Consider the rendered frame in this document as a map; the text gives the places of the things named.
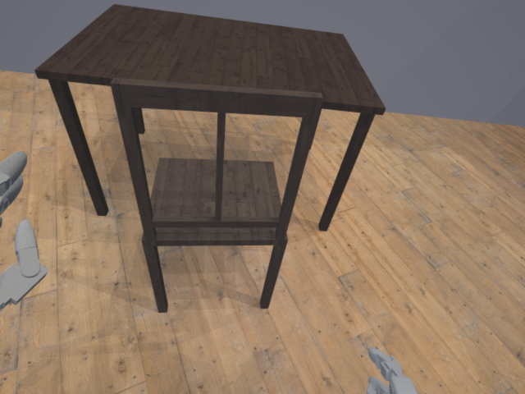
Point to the robot right hand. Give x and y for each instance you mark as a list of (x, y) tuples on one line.
[(391, 370)]

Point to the table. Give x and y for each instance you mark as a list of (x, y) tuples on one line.
[(147, 44)]

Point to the robot left hand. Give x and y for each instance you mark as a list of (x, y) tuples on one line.
[(18, 280)]

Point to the chair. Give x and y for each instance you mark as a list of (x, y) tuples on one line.
[(209, 201)]

